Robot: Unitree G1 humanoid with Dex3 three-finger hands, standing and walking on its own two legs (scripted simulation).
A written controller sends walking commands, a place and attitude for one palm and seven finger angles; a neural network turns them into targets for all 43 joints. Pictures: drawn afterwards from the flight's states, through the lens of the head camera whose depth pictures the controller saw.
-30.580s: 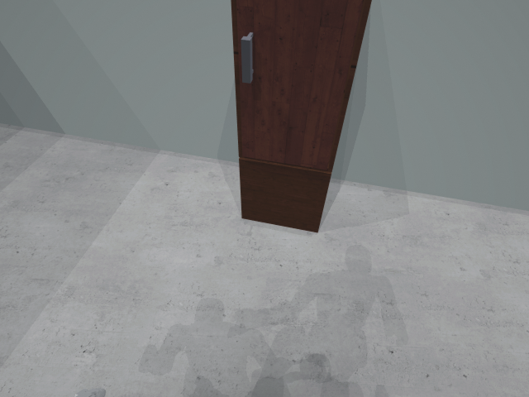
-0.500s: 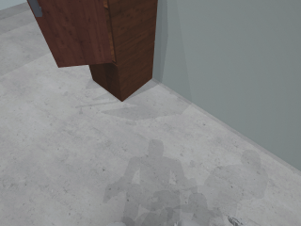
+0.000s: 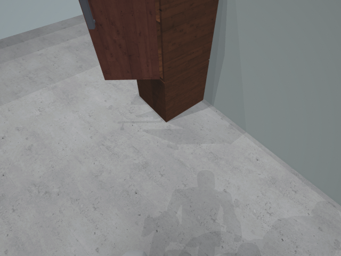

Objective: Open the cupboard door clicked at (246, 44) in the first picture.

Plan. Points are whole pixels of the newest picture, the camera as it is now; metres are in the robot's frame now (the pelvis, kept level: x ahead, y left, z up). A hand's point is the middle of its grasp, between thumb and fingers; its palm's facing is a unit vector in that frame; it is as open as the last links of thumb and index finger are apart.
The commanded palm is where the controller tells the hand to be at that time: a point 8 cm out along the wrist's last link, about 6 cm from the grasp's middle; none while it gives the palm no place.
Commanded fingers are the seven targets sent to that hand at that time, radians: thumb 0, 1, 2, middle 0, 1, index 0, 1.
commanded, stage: take the last steps up to it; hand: left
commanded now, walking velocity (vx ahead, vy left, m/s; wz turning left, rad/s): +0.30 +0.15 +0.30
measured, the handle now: (88, 11) +1.05 +0.44 +0.06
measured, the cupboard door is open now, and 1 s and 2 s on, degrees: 52 52 52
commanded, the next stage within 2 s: come to a stop and stand still in 1.44 s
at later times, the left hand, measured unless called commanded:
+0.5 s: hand (94, 250) +0.15 +0.22 -0.16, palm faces +0.07 -0.98 -0.20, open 7.4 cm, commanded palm none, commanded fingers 0.00 0.90 0.90 -0.20 -0.30 -0.20 -0.30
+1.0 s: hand (87, 252) +0.15 +0.24 -0.18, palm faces +0.26 -0.95 -0.16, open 7.3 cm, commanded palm none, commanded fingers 0.00 0.90 0.90 -0.20 -0.30 -0.20 -0.30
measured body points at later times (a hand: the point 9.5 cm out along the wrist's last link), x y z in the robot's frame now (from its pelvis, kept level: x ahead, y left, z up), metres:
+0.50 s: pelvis +0.08 +0.03 -0.01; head +0.10 +0.02 +0.44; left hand +0.15 +0.27 -0.15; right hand +0.04 -0.18 -0.17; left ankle -0.01 +0.12 -0.74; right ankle +0.15 -0.08 -0.72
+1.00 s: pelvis +0.25 +0.10 -0.01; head +0.28 +0.11 +0.44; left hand +0.13 +0.29 -0.16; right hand +0.39 -0.12 -0.15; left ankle +0.31 +0.23 -0.73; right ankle +0.16 -0.07 -0.74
